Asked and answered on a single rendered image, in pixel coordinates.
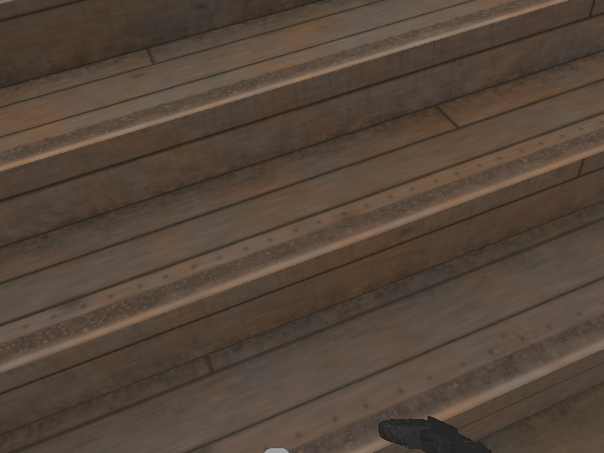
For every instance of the robot right hand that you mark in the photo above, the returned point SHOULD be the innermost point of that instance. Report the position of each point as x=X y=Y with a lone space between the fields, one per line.
x=432 y=436

